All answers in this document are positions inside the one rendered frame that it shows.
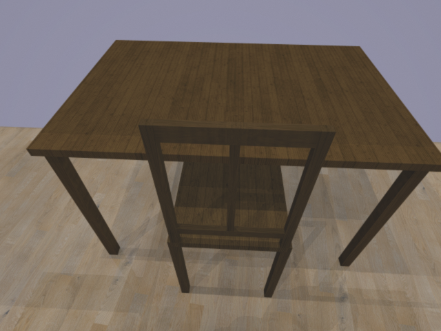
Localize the chair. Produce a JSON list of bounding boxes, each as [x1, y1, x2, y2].
[[139, 119, 336, 298]]

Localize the table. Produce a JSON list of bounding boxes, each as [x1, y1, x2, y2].
[[26, 40, 441, 266]]

